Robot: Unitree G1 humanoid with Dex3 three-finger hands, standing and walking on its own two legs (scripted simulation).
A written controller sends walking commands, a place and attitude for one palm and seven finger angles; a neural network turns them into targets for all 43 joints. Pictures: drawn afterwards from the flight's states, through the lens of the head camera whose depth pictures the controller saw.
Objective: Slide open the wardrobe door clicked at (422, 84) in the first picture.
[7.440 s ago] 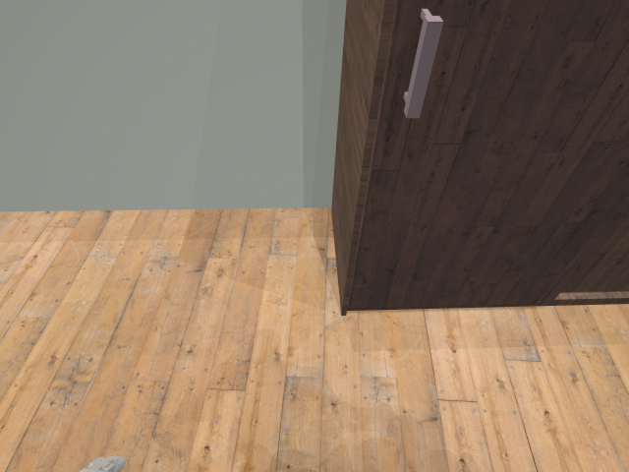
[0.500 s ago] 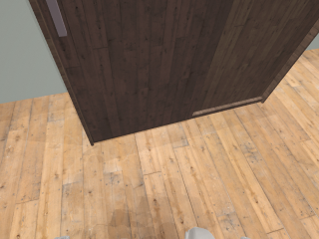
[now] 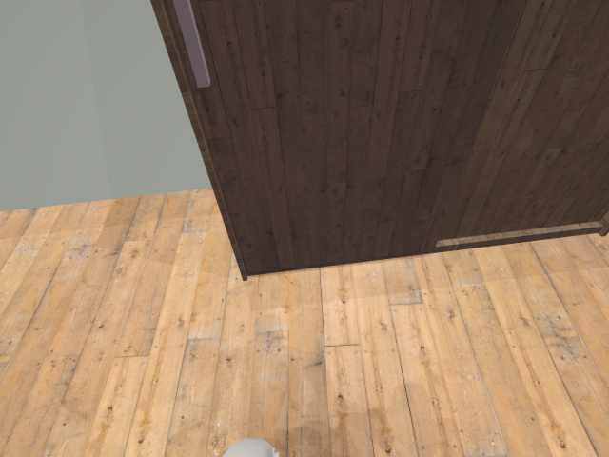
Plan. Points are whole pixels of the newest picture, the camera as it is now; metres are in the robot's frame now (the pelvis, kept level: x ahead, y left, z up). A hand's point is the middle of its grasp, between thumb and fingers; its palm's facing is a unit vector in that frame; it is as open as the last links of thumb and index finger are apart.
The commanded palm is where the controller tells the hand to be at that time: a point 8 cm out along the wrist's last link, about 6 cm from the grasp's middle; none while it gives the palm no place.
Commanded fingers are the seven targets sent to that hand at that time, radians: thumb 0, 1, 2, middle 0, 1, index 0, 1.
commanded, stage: take the last steps up to it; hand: left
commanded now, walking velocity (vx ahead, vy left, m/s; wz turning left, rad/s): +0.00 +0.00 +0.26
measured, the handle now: (194, 38) +0.83 +0.25 +0.17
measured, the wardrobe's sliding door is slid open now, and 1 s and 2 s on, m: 0.00 0.00 0.00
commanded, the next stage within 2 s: come to a stop and stand still in 1.20 s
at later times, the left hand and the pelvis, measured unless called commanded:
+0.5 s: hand out of the picture +0.04 +0.24 -0.17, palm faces +0.12 -0.98 -0.16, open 7.4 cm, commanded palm none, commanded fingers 0.00 0.90 0.90 -0.20 -0.30 -0.20 -0.30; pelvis +0.04 +0.05 +0.01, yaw +4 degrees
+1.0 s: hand (196, 425) +0.20 +0.20 -0.18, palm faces +0.14 -0.97 -0.18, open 7.2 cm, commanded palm none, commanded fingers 0.00 0.90 0.90 -0.20 -0.30 -0.20 -0.30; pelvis +0.21 +0.02 +0.00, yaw +5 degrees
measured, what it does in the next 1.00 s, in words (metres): walks ahead: left foot, then right foot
